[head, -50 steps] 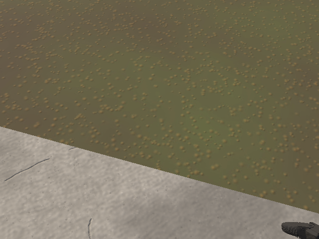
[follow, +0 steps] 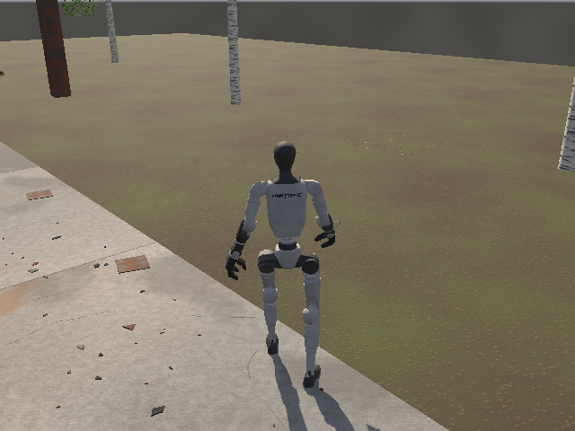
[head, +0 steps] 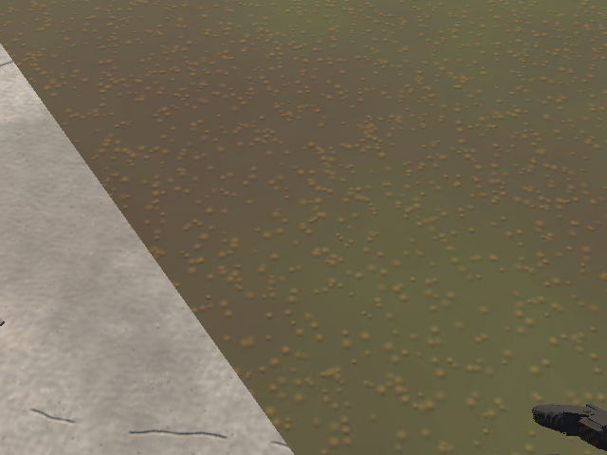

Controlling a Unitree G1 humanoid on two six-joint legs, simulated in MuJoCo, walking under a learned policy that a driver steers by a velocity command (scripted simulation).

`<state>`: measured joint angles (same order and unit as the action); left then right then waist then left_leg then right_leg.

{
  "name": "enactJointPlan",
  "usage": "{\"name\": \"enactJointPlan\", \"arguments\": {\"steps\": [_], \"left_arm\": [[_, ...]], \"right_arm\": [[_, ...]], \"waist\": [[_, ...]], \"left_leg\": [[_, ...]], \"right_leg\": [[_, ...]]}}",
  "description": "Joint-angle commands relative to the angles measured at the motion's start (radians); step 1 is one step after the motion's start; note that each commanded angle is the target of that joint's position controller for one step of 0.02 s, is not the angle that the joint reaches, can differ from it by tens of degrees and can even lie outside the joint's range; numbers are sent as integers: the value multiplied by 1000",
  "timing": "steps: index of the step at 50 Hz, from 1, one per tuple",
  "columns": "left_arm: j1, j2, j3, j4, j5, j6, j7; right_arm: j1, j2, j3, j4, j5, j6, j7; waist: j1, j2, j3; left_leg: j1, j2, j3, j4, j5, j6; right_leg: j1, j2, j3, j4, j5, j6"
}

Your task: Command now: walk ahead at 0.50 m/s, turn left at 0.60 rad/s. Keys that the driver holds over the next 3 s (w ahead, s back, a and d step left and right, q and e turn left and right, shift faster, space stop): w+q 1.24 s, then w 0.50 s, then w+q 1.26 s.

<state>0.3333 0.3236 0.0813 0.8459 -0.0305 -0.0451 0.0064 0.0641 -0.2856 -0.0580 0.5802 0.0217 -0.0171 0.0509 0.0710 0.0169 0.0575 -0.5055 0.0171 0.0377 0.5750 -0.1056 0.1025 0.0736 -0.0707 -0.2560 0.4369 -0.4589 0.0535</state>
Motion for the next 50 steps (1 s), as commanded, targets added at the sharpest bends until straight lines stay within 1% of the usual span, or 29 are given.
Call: {"name": "enactJointPlan", "arguments": {"steps": [1, 2, 3, 4, 5, 6, 7, 10, 14, 18, 21, 22, 23, 24, 25, 26, 27, 28, 29, 30, 32, 34, 36, 40, 44, 47, 48, 49, 50], "left_arm": [[26, 15, -18, -137, 57, -22, 1], [-37, 66, -21, -160, 28, -60, -10], [-144, 137, -3, -188, -12, -82, -19], [-162, 125, -10, -194, -9, -94, -18], [-161, 122, -8, -180, 18, -97, -11], [-146, 132, -1, -174, 33, -90, -10], [-133, 131, 1, -172, 38, -79, -13], [-152, 86, -10, -177, 49, -53, -13], [-311, 39, -31, -216, 44, -52, -19], [-392, 65, -24, -245, 25, -64, -33], [-358, 96, -6, -243, 23, -74, -37], [-304, 103, 1, -230, 22, -78, -35], [-215, 124, 16, -210, 29, -82, -28], [-74, 173, 30, -199, 46, -86, -20], [23, 251, 51, -165, 57, -73, -22], [16, 167, 35, -172, 30, -67, -29], [-24, 108, 19, -181, 27, -61, -24], [-73, 90, 11, -186, 36, -54, -20], [-102, 70, 5, -177, 41, -50, -17], [-114, 57, -1, -171, 47, -52, -13], [-116, 49, 0, -156, 39, -60, -12], [-104, 75, 10, -136, 32, -66, -11], [-95, 101, 19, -120, 33, -65, -11], [-88, 125, 24, -99, 29, -53, -5], [-39, 161, 34, -69, 10, -34, -4], [-42, 205, 48, -65, -6, -14, 3], [-53, 211, 49, -68, -11, -5, 6], [-51, 186, 38, -74, -7, -3, 11], [-8, 91, 6, -105, 38, -9, 9]], "right_arm": [[357, -341, -120, 33, 16, 5, -35], [379, -294, -99, -11, 7, -17, -27], [351, -222, -78, 6, -3, -34, -22], [302, -194, -69, 10, -1, -43, -22], [229, -165, -58, 3, -1, -44, -24], [182, -142, -48, -11, -12, -46, -28], [160, -139, -45, -18, -19, -45, -32], [172, -161, -51, 5, -13, -50, -49], [224, -182, -57, 39, -5, -41, -67], [290, -181, -58, 78, 5, -34, -70], [293, -171, -58, 87, 4, -24, -73], [282, -163, -56, 87, 3, -20, -72], [279, -131, -45, 83, 0, -19, -70], [286, -70, -22, 68, -13, -22, -66], [417, -19, -4, 42, 17, -29, -67], [413, -119, -19, 62, 24, -30, -70], [306, -177, -36, 55, 19, -25, -70], [247, -177, -39, 44, 7, -20, -73], [208, -163, -41, 32, -4, -21, -70], [210, -142, -41, 29, 1, -18, -64], [216, -99, -34, 27, 10, -7, -58], [178, -73, -25, 8, 4, 0, -55], [147, -63, -20, -4, -1, -1, -49], [45, -47, -10, -20, 1, -15, -24], [-51, -50, -9, -58, 5, -15, -1], [2, -102, -36, -64, -4, -7, 5], [113, -137, -57, -37, -4, -3, 2], [289, -194, -92, 14, 1, 4, -11], [392, -289, -117, 39, 10, 13, -33]], "waist": [[-129, 251, -278], [-178, 186, -458], [-203, 104, -321], [-165, 57, -223], [-119, 4, -161], [-83, 19, -133], [-62, 32, -122], [-52, 16, -86], [-112, 42, -41], [-142, 58, -36], [-115, 96, -44], [-84, 109, -56], [-39, 100, -108], [19, 8, -242], [-28, -318, -379], [-13, -263, -328], [13, -165, -201], [1, -99, -130], [-14, -87, -73], [-36, -114, -56], [-48, -135, -45], [-47, -112, -28], [-42, -94, -29], [-9, -81, -7], [10, -79, 25], [-53, -112, -33], [-123, -107, -95], [-211, -76, -183], [-206, 124, -263]], "left_leg": [[876, 223, -544, -84, -119, 240], [951, 328, -905, -252, -316, 342], [874, 295, -761, -284, -264, 278], [734, 252, -633, -283, -182, 241], [592, 210, -539, -287, -73, 210], [493, 180, -478, -305, 32, 201], [431, 167, -456, -326, 83, 202], [305, 135, -369, -350, 193, 206], [225, 62, -296, -342, 73, 142], [269, 88, -375, -282, -28, 114], [349, 116, -460, -187, -21, 93], [348, 106, -468, -145, 2, 79], [324, 60, -441, -46, 45, 50], [220, 0, -367, 217, -53, 11], [-126, -138, -225, 548, -468, -65], [-262, -59, -241, 696, -474, -82], [-297, -23, -226, 737, -381, -91], [-269, 10, -189, 725, -311, -97], [-250, 37, -186, 681, -263, -99], [-205, 64, -182, 648, -231, -96], [-174, 82, -154, 595, -214, -98], [-203, 95, -144, 524, -181, -107], [-225, 102, -138, 441, -102, -114], [-165, 87, -78, 216, 95, -104], [-132, 66, -26, 84, 82, -69], [8, -14, 45, 48, -64, -10], [159, -57, 69, 13, -67, 21], [427, -88, 51, -32, -20, 61], [746, 115, -290, -49, -59, 151]], "right_leg": [[-704, 30, 63, 794, -20, -32], [-840, 101, 315, 959, -161, -31], [-929, 44, 348, 948, -56, -50], [-902, 3, 342, 859, 33, -65], [-835, -29, 342, 770, 86, -58], [-763, -47, 348, 713, 124, -50], [-718, -49, 346, 684, 144, -38], [-681, -32, 312, 551, 214, 7], [-611, 26, 301, 242, 488, 27], [-551, 60, 331, 104, 542, 8], [-508, 64, 344, 67, 415, -30], [-438, 70, 327, 39, 390, -50], [-294, 56, 322, 14, 391, -80], [-48, -96, 462, 32, 350, -143], [274, -325, 924, -69, 105, -307], [257, -354, 1061, -133, -133, -305], [145, -313, 912, -150, -124, -263], [29, -273, 777, -159, 4, -236], [-64, -234, 676, -179, 125, -230], [-124, -205, 595, -201, 202, -219], [-169, -182, 489, -245, 285, -225], [-174, -197, 424, -276, 365, -245], [-148, -205, 360, -288, 439, -253], [-133, -171, 203, -293, 518, -218], [-53, -201, 135, -272, 572, -191], [12, -210, 78, -95, 993, -162], [-11, -193, 50, 67, 1104, -145], [-141, -157, 27, 296, 1047, -111], [-484, -75, 25, 645, 441, -59]]}}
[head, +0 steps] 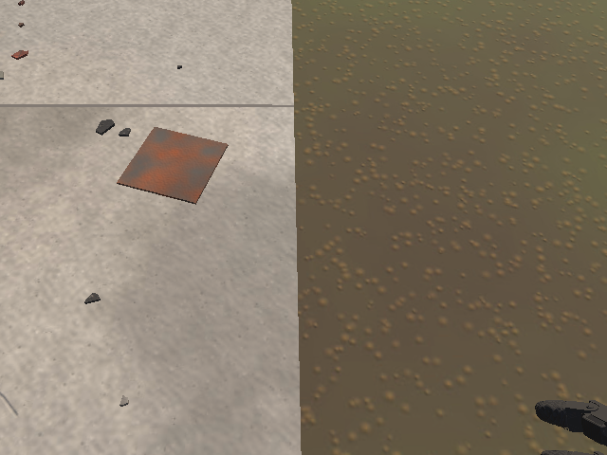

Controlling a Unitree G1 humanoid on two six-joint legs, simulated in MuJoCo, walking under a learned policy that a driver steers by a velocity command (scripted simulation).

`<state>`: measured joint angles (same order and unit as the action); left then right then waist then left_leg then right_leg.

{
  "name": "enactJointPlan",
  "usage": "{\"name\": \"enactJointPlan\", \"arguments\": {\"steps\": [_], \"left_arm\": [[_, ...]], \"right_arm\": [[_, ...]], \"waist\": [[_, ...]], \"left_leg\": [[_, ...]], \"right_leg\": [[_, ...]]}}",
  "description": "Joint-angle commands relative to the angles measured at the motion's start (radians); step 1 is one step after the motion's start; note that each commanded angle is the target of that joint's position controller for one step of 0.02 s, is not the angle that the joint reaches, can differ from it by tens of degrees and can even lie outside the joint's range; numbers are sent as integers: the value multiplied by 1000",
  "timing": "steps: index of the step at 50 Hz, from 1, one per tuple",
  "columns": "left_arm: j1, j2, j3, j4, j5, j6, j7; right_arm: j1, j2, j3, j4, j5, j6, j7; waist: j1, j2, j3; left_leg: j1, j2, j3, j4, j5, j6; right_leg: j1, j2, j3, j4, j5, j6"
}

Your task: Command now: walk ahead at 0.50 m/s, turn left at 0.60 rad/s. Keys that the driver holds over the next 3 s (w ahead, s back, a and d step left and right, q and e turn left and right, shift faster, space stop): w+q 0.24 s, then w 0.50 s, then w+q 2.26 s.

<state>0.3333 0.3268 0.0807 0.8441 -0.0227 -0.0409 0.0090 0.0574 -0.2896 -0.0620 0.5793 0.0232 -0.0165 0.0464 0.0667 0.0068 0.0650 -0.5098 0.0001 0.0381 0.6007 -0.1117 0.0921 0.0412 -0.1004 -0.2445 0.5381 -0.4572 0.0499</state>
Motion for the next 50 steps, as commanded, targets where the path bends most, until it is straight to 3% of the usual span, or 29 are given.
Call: {"name": "enactJointPlan", "arguments": {"steps": [1, 2, 3, 4, 5, 6, 9, 14, 18, 21, 22, 23, 24, 25, 26, 27, 28, 29, 30, 31, 33, 36, 38, 42, 45, 46, 48, 49, 50], "left_arm": [[4, 29, -24, -160, 33, -44, -2], [-110, 129, -1, -175, -3, -72, -15], [-156, 132, -3, -194, -22, -89, -20], [-153, 117, -6, -181, -2, -96, -14], [-142, 126, 1, -171, 21, -92, -9], [-125, 127, 4, -167, 28, -81, -12], [-134, 92, -3, -167, 40, -55, -12], [-312, 32, -28, -207, 33, -56, -23], [-391, 51, -26, -231, 19, -71, -43], [-366, 79, -14, -234, 19, -77, -49], [-328, 86, -9, -226, 20, -80, -47], [-238, 106, 5, -201, 26, -83, -41], [-102, 144, 18, -180, 36, -86, -37], [35, 230, 42, -158, 49, -83, -34], [104, 189, 38, -115, 19, -73, -46], [58, 120, 17, -123, 2, -69, -45], [-8, 95, 6, -136, 12, -61, -40], [-54, 79, -2, -136, 23, -56, -39], [-81, 59, -10, -137, 32, -58, -36], [-90, 51, -14, -136, 36, -60, -36], [-79, 56, -14, -123, 25, -67, -35], [-50, 98, -3, -102, 16, -65, -27], [-38, 110, 0, -91, 14, -58, -23], [31, 126, 2, -50, 11, -51, -18], [56, 129, 6, -21, 9, -35, -16], [54, 135, 9, -17, 8, -29, -13], [31, 160, 16, -22, 6, -16, -3], [11, 165, 17, -29, 7, -6, 5], [12, 152, 10, -45, 15, -1, 16]], "right_arm": [[348, -332, -107, -2, 11, -5, -24], [345, -235, -78, -4, 3, -23, -15], [317, -199, -65, 7, -3, -37, -14], [253, -177, -57, 6, -3, -43, -15], [199, -147, -47, -2, -8, -45, -18], [167, -138, -41, -14, -19, -45, -23], [170, -150, -44, 4, -16, -51, -40], [237, -164, -46, 53, -9, -44, -62], [318, -156, -41, 108, -3, -44, -61], [332, -159, -43, 131, -7, -32, -63], [325, -160, -43, 135, -7, -28, -62], [310, -147, -37, 133, -8, -25, -61], [307, -113, -22, 122, -18, -24, -59], [426, -55, -2, 116, -10, -34, -58], [455, -62, 4, 125, 2, -45, -59], [350, -149, -17, 115, 14, -50, -57], [249, -156, -18, 90, 11, -52, -57], [194, -141, -15, 73, -5, -56, -55], [191, -128, -18, 75, -16, -56, -53], [211, -108, -16, 84, -15, -54, -51], [230, -73, -8, 96, -15, -49, -50], [138, -48, 5, 68, -25, -53, -49], [82, -34, 12, 61, -20, -59, -41], [-31, -28, 19, 36, -4, -64, -19], [-88, -41, 16, 6, 2, -62, -3], [-93, -47, 13, -1, 0, -61, 3], [-36, -79, -3, 2, -9, -59, 8], [74, -113, -24, 28, -11, -57, 6], [229, -170, -55, 69, -8, -52, -4]], "waist": [[-127, 271, -421], [-191, 126, -372], [-172, 102, -246], [-121, 16, -172], [-85, 25, -139], [-58, 52, -124], [-45, 40, -99], [-114, 62, -52], [-154, 69, -29], [-133, 99, -22], [-111, 111, -30], [-61, 102, -77], [1, 64, -206], [-1, -146, -385], [8, -312, -421], [29, -174, -265], [20, -93, -158], [-5, -55, -71], [-33, -65, -50], [-51, -88, -50], [-62, -107, -62], [-44, -79, -45], [-26, -78, -41], [22, -73, -19], [24, -65, 6], [16, -68, 5], [-31, -91, -47], [-98, -88, -116], [-167, -63, -206]], "left_leg": [[923, 324, -850, -249, -296, 337], [887, 316, -804, -316, -321, 285], [762, 283, -665, -321, -254, 249], [615, 238, -561, -321, -147, 216], [509, 203, -486, -332, -41, 200], [435, 183, -456, -354, 19, 199], [319, 151, -376, -382, 154, 211], [250, 79, -278, -374, 68, 142], [330, 133, -331, -326, 10, 129], [438, 184, -388, -259, 99, 111], [454, 184, -390, -223, 179, 100], [454, 143, -362, -126, 324, 79], [382, 89, -313, 77, 321, 48], [72, -43, -217, 432, 35, -32], [-149, -106, -208, 645, -453, -69], [-252, -47, -243, 719, -414, -63], [-261, 1, -194, 707, -335, -58], [-248, 38, -161, 643, -273, -60], [-204, 75, -157, 575, -222, -60], [-154, 89, -148, 537, -195, -65], [-130, 98, -122, 471, -175, -78], [-164, 110, -100, 293, -52, -103], [-136, 100, -82, 159, 71, -105], [-82, 72, -55, 5, 216, -90], [-121, 56, -63, -44, 144, -54], [-119, 47, -56, -54, 103, -40], [-10, -3, -5, -60, 11, -4], [143, -39, 25, -88, 15, 22], [390, -37, -17, -99, 48, 59]], "right_leg": [[-746, 138, 211, 815, -148, -23], [-855, 82, 337, 851, -86, -40], [-874, 46, 323, 794, 2, -61], [-816, 6, 325, 702, 74, -59], [-750, -20, 330, 623, 119, -50], [-695, -29, 333, 596, 151, -41], [-653, -12, 304, 486, 218, 5], [-583, 48, 285, 118, 533, 31], [-561, 61, 299, 5, 579, -4], [-557, 66, 296, -31, 445, -53], [-510, 77, 277, -48, 403, -73], [-383, 98, 250, -85, 407, -102], [-150, 17, 319, -45, 452, -156], [239, -193, 664, -45, 363, -305], [341, -295, 1007, -215, 88, -373], [237, -277, 962, -258, -75, -329], [105, -237, 826, -272, -39, -292], [-28, -195, 724, -301, 67, -285], [-99, -159, 657, -321, 156, -273], [-141, -130, 606, -342, 227, -265], [-168, -112, 529, -368, 349, -277], [-163, -109, 445, -399, 478, -285], [-159, -84, 371, -405, 510, -261], [-118, -100, 292, -414, 497, -237], [-9, -147, 263, -382, 545, -218], [25, -158, 250, -356, 605, -208], [65, -157, 209, -231, 921, -182], [46, -134, 168, -78, 1077, -158], [-78, -97, 129, 136, 1048, -121]]}}
Over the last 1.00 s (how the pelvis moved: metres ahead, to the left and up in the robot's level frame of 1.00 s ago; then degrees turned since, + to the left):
0.52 0.13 0.00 36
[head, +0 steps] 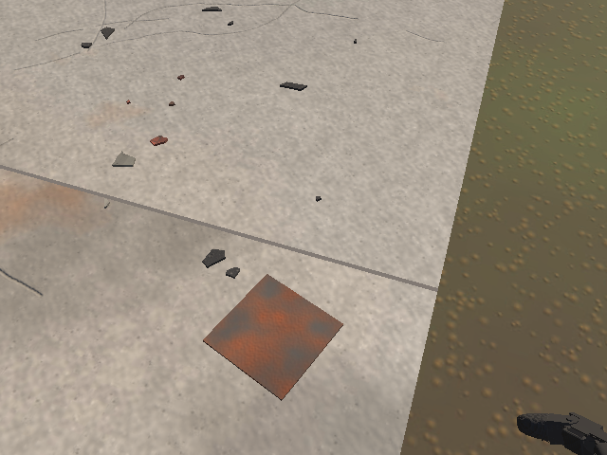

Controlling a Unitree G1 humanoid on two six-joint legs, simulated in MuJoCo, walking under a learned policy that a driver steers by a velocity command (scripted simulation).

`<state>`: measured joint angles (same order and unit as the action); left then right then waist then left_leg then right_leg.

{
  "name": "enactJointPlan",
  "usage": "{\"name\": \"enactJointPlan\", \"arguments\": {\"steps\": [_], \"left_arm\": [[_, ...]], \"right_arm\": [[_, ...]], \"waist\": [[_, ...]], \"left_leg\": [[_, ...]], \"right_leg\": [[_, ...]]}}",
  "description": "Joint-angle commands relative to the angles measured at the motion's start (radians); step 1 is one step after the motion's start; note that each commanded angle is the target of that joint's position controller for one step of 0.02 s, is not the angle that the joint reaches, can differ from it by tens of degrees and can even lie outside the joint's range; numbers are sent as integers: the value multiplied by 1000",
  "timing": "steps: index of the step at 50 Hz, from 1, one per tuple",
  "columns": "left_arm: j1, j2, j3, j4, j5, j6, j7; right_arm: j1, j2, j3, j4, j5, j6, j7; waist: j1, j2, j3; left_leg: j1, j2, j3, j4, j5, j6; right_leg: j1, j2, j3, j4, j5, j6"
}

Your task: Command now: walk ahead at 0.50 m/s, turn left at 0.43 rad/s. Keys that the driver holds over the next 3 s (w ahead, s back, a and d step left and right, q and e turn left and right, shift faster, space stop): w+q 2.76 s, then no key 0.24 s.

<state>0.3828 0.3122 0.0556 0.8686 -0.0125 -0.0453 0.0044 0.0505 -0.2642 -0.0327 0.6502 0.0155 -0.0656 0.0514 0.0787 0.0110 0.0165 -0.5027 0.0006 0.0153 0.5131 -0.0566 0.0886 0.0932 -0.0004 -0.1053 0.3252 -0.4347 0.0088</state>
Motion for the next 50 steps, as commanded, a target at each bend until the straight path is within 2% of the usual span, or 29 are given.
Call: {"name": "enactJointPlan", "arguments": {"steps": [1, 2, 3, 4, 5, 6, 8, 10, 13, 15, 19, 22, 23, 24, 25, 26, 27, 28, 29, 30, 32, 34, 36, 40, 44, 47, 48, 49, 50], "left_arm": [[23, 90, 3, -122, 30, -14, 19], [30, 40, -20, -126, 33, -45, 6], [-49, 130, 4, -145, -4, -75, -11], [-128, 134, 1, -173, -23, -91, -17], [-155, 124, 1, -178, -5, -97, -14], [-161, 133, 11, -176, 17, -91, -9], [-134, 114, 11, -183, 28, -70, -10], [-148, 91, 7, -192, 30, -54, -7], [-275, 55, -6, -229, 32, -52, -6], [-353, 41, -12, -248, 25, -59, -12], [-410, 81, 3, -274, 7, -69, -23], [-333, 108, 21, -258, 7, -79, -24], [-243, 132, 35, -239, 14, -83, -18], [-101, 182, 50, -228, 30, -86, -9], [-8, 255, 71, -194, 36, -70, -10], [-10, 174, 56, -201, 10, -63, -16], [-51, 116, 41, -210, 9, -58, -11], [-101, 101, 34, -214, 20, -52, -9], [-132, 82, 28, -204, 24, -49, -9], [-148, 67, 22, -198, 31, -51, -6], [-156, 59, 24, -183, 22, -59, -8], [-149, 83, 34, -164, 15, -66, -9], [-142, 108, 44, -148, 16, -65, -8], [-134, 134, 51, -125, 10, -53, -2], [-88, 169, 63, -93, -10, -34, 0], [-92, 213, 77, -88, -25, -14, 7], [-105, 216, 77, -92, -30, -5, 10], [-94, 187, 64, -97, -20, -4, 15], [-46, 68, 25, -132, 33, -12, 11]], "right_arm": [[372, -313, -115, 11, -8, 4, -23], [372, -288, -106, 11, 18, 3, -22], [360, -217, -83, 13, 11, 1, -23], [311, -190, -75, 6, 3, -1, -27], [252, -173, -69, -1, -2, -2, -27], [205, -148, -60, -13, -8, -3, -29], [167, -147, -60, -28, -13, -2, -35], [173, -166, -66, -19, -9, -5, -45], [213, -192, -75, 4, -1, -2, -61], [255, -199, -78, 22, 4, 4, -67], [317, -191, -77, 53, 14, 15, -72], [305, -182, -78, 53, 9, 28, -73], [302, -151, -67, 48, 4, 29, -70], [306, -92, -45, 31, -9, 25, -66], [442, -37, -26, 9, 19, 16, -65], [436, -135, -40, 26, 25, 13, -68], [327, -193, -58, 17, 21, 18, -68], [267, -190, -60, 4, 11, 23, -70], [229, -176, -62, -9, 2, 23, -67], [232, -155, -63, -12, 7, 27, -62], [236, -110, -56, -16, 15, 40, -57], [198, -86, -50, -38, 8, 48, -55], [164, -77, -45, -52, 4, 47, -48], [58, -63, -36, -72, 7, 34, -22], [-36, -72, -37, -114, 10, 35, -1], [21, -123, -64, -119, 0, 44, 3], [144, -159, -87, -89, 1, 47, 0], [324, -221, -122, -35, 6, 54, -15], [395, -321, -142, -17, 18, 61, -37]], "waist": [[-185, 119, -303], [-161, 230, -407], [-192, 155, -316], [-180, 99, -199], [-140, 17, -115], [-107, 13, -78], [-62, 46, -57], [-54, 44, -37], [-96, 39, -3], [-130, 44, -1], [-142, 62, -7], [-90, 99, -27], [-46, 89, -83], [14, -1, -218], [-31, -322, -355], [-15, -262, -308], [12, -156, -176], [-1, -88, -98], [-18, -79, -38], [-42, -107, -17], [-56, -131, -2], [-57, -111, 13], [-52, -92, 12], [-19, -76, 31], [-4, -74, 63], [-68, -105, 2], [-143, -95, -63], [-227, -57, -153], [-188, 183, -221]], "left_leg": [[793, 209, -401, 10, -28, 207], [945, 343, -813, -157, -172, 329], [889, 311, -723, -191, -243, 276], [755, 268, -587, -202, -194, 239], [602, 228, -497, -225, -99, 213], [494, 196, -435, -250, -11, 199], [372, 168, -403, -291, 71, 213], [286, 148, -346, -310, 121, 220], [213, 88, -275, -307, 82, 172], [191, 70, -271, -293, 23, 144], [297, 111, -376, -202, -55, 117], [353, 121, -439, -90, -9, 89], [327, 75, -412, 11, 30, 60], [218, 14, -338, 270, -77, 24], [-129, -124, -195, 595, -505, -47], [-260, -41, -211, 743, -523, -63], [-296, -6, -200, 784, -429, -72], [-271, 27, -163, 773, -357, -81], [-253, 53, -158, 729, -309, -84], [-209, 80, -153, 697, -279, -83], [-175, 98, -124, 646, -261, -87], [-201, 111, -115, 575, -222, -95], [-218, 119, -110, 488, -139, -100], [-154, 102, -52, 264, 56, -87], [-129, 82, -7, 142, 29, -51], [18, 1, 67, 109, -119, 9], [185, -43, 92, 64, -105, 40], [467, -63, 56, 29, -71, 80], [772, 173, -338, 10, -92, 182]], "right_leg": [[-517, -93, -35, 737, 621, -20], [-777, 62, 107, 977, -111, 12], [-888, -6, 209, 1025, -82, -9], [-901, -47, 194, 984, -3, -25], [-863, -80, 187, 887, 59, -21], [-800, -106, 188, 811, 99, -11], [-725, -111, 182, 749, 127, 18], [-707, -102, 162, 665, 178, 50], [-664, -67, 151, 429, 394, 68], [-594, -30, 148, 299, 513, 68], [-560, -10, 194, 186, 500, 44], [-457, -5, 181, 139, 376, -5], [-306, -22, 178, 113, 375, -38], [-53, -176, 315, 137, 338, -101], [275, -404, 760, 58, 126, -265], [254, -432, 894, -3, -101, -262], [137, -388, 745, -23, -97, -217], [18, -346, 611, -36, 29, -190], [-77, -307, 513, -60, 147, -184], [-140, -277, 431, -86, 219, -173], [-194, -254, 328, -133, 296, -179], [-201, -267, 263, -164, 373, -199], [-177, -273, 198, -175, 446, -206], [-163, -243, 48, -182, 504, -171], [-75, -276, -15, -157, 550, -144], [-15, -282, -72, 29, 966, -114], [-48, -260, -104, 201, 1065, -94], [-200, -221, -121, 444, 973, -57], [-568, -118, -121, 798, 230, -3]]}}
Over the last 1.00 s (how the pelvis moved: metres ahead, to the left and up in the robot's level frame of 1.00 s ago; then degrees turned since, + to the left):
0.57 0.08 0.01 20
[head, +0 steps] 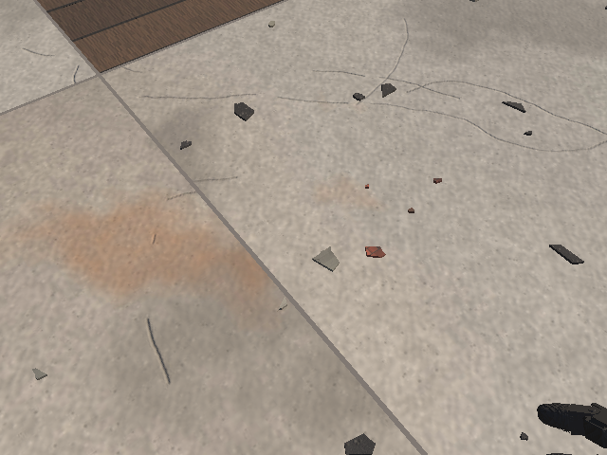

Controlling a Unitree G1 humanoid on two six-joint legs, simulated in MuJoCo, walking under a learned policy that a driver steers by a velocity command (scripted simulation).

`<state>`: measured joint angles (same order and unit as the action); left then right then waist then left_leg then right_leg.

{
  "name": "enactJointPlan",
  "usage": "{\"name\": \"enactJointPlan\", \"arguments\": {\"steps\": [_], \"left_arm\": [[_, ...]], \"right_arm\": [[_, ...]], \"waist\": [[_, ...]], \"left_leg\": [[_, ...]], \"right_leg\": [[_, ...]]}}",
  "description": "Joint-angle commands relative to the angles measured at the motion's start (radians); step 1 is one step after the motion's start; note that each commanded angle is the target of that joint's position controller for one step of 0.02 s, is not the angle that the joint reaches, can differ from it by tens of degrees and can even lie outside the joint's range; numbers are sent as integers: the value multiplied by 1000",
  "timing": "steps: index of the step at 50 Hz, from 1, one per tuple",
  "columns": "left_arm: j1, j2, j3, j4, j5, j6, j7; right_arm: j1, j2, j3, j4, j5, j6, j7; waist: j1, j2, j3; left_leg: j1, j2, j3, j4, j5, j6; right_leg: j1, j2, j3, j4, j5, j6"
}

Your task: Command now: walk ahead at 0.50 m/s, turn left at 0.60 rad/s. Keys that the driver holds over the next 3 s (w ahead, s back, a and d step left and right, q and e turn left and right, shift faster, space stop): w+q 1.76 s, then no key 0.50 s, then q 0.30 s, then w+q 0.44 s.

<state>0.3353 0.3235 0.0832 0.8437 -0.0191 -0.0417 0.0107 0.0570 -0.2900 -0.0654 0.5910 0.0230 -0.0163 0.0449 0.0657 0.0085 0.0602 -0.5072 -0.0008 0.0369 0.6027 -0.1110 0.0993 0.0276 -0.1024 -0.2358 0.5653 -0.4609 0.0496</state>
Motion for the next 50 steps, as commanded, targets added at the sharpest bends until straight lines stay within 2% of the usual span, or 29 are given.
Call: {"name": "enactJointPlan", "arguments": {"steps": [1, 2, 3, 4, 5, 6, 9, 12, 15, 17, 20, 22, 23, 24, 25, 26, 27, 28, 29, 31, 33, 36, 40, 44, 45, 47, 48, 49, 50], "left_arm": [[3, 34, -25, -158, 28, -50, -5], [-118, 132, -1, -175, -13, -75, -16], [-155, 131, -4, -190, -24, -91, -20], [-152, 119, -5, -172, -1, -96, -12], [-140, 127, 2, -165, 21, -92, -8], [-126, 127, 5, -161, 26, -81, -11], [-139, 87, -3, -164, 37, -55, -12], [-260, 49, -17, -199, 36, -51, -13], [-366, 34, -26, -225, 24, -60, -25], [-403, 50, -22, -240, 14, -67, -34], [-388, 83, -8, -242, 12, -77, -42], [-292, 100, 7, -220, 13, -84, -38], [-190, 128, 22, -200, 23, -89, -31], [-40, 182, 35, -189, 35, -89, -22], [29, 239, 50, -153, 41, -76, -30], [-3, 140, 29, -174, 17, -72, -35], [-43, 89, 15, -180, 15, -65, -28], [-90, 78, 8, -183, 25, -59, -26], [-114, 61, 3, -172, 29, -56, -23], [-125, 44, -1, -157, 32, -63, -19], [-116, 55, 4, -138, 22, -72, -19], [-101, 92, 18, -113, 22, -71, -17], [-92, 118, 23, -93, 18, -58, -10], [-39, 152, 32, -61, 0, -37, -7], [-38, 163, 36, -57, -6, -31, -6], [-44, 196, 45, -58, -16, -17, 0], [-53, 206, 48, -60, -21, -9, 3], [-63, 190, 40, -66, -22, -5, 8], [-30, 119, 13, -84, 18, -9, 8]], "right_arm": [[362, -324, -101, -5, 8, -9, -21], [351, -230, -75, 3, 1, -27, -13], [316, -197, -63, 12, -3, -38, -14], [246, -172, -54, 6, -3, -43, -15], [193, -145, -44, -4, -9, -44, -18], [166, -134, -38, -15, -19, -43, -23], [177, -147, -42, 3, -16, -50, -39], [221, -164, -46, 32, -10, -45, -56], [269, -173, -49, 59, -3, -38, -64], [301, -173, -50, 79, 2, -35, -65], [313, -162, -49, 93, 4, -25, -70], [296, -150, -47, 91, 2, -17, -70], [293, -112, -34, 84, -3, -18, -66], [313, -53, -11, 67, -22, -19, -63], [446, -23, 0, 43, 16, -27, -64], [424, -129, -18, 73, 22, -26, -67], [311, -176, -33, 61, 14, -22, -66], [260, -168, -34, 52, 4, -18, -68], [225, -152, -36, 42, -5, -18, -65], [238, -109, -33, 41, 7, -10, -55], [216, -75, -26, 28, 6, -1, -52], [160, -58, -18, 4, 0, -1, -45], [57, -41, -7, -16, 0, -15, -19], [-43, -41, -4, -58, 4, -16, 4], [-47, -51, -9, -66, 3, -15, 9], [2, -90, -29, -66, -4, -8, 11], [98, -124, -49, -45, -4, -4, 9], [270, -175, -80, 3, -1, 2, -2], [409, -258, -108, 38, 7, 13, -24]], "waist": [[-138, 257, -440], [-192, 113, -352], [-168, 97, -229], [-119, 15, -165], [-82, 27, -130], [-56, 49, -118], [-45, 38, -96], [-85, 45, -57], [-128, 59, -38], [-140, 65, -32], [-121, 91, -39], [-69, 116, -65], [-19, 97, -140], [31, -27, -292], [-32, -379, -395], [-14, -245, -309], [12, -148, -186], [-5, -76, -119], [-18, -69, -66], [-44, -120, -52], [-46, -113, -38], [-39, -84, -29], [-5, -70, -7], [16, -67, 27], [6, -71, 24], [-44, -103, -29], [-105, -106, -85], [-197, -79, -171], [-231, 77, -258]], "left_leg": [[930, 342, -892, -265, -305, 343], [880, 316, -798, -321, -317, 278], [748, 279, -656, -325, -247, 240], [603, 233, -553, -323, -140, 204], [496, 200, -480, -335, -25, 190], [425, 178, -446, -357, 36, 188], [315, 148, -366, -383, 172, 201], [271, 102, -311, -382, 135, 164], [242, 82, -312, -369, 38, 128], [271, 103, -358, -337, -2, 121], [361, 136, -444, -243, -3, 102], [369, 122, -466, -161, 57, 78], [334, 68, -427, -27, 94, 46], [204, -2, -339, 259, -81, 6], [-144, -118, -232, 560, -497, -57], [-252, -32, -256, 683, -455, -73], [-276, -1, -226, 703, -359, -81], [-241, 32, -194, 684, -290, -88], [-224, 60, -192, 639, -245, -90], [-156, 96, -170, 584, -204, -89], [-177, 109, -152, 539, -182, -94], [-226, 120, -143, 417, -78, -107], [-169, 106, -80, 192, 111, -97], [-142, 85, -25, 60, 98, -65], [-124, 70, -9, 40, 58, -49], [-10, 7, 45, 25, -48, -7], [120, -34, 68, 6, -73, 21], [372, -70, 64, -54, -13, 62], [677, 80, -186, -66, -16, 124]], "right_leg": [[-755, 143, 238, 796, -171, -21], [-862, 81, 328, 820, -81, -37], [-870, 43, 313, 751, 13, -57], [-803, 2, 315, 665, 85, -54], [-734, -19, 319, 591, 129, -45], [-679, -27, 321, 566, 158, -37], [-641, -9, 293, 454, 229, 7], [-636, 26, 288, 233, 416, 30], [-554, 75, 285, 46, 551, 29], [-531, 87, 303, -10, 563, 18], [-504, 92, 330, -64, 465, -15], [-377, 102, 303, -103, 399, -52], [-201, 66, 318, -115, 400, -89], [69, -106, 487, -94, 357, -147], [338, -308, 971, -219, 84, -298], [286, -310, 1016, -267, -125, -276], [166, -270, 851, -280, -87, -236], [48, -229, 726, -295, 48, -216], [-36, -195, 633, -315, 164, -216], [-114, -150, 499, -362, 271, -207], [-128, -154, 421, -394, 351, -225], [-96, -166, 326, -417, 466, -242], [-81, -136, 174, -423, 543, -210], [2, -167, 107, -401, 600, -188], [29, -176, 91, -372, 684, -180], [68, -178, 53, -237, 1016, -160], [55, -167, 32, -91, 1138, -147], [-51, -134, 5, 125, 1106, -115], [-326, -80, 9, 449, 622, -71]]}}
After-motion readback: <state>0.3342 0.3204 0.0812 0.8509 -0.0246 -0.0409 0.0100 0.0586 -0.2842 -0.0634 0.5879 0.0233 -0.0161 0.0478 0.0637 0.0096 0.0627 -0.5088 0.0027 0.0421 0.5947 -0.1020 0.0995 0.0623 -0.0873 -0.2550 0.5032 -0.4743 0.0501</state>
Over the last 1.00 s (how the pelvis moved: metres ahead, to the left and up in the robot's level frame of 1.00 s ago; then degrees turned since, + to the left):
0.52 0.13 -0.01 34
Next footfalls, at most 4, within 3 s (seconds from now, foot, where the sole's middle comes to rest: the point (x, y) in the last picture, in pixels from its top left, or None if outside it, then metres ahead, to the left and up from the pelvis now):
0.46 right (363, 443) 0.47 -0.08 -0.75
0.98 left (202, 369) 0.60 0.29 -0.75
1.48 right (201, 241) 0.95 0.35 -0.75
1.96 left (57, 268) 0.84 0.69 -0.75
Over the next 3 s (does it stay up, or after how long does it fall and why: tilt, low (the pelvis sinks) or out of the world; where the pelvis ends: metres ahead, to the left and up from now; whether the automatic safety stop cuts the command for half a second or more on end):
stays up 0.96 0.71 0.02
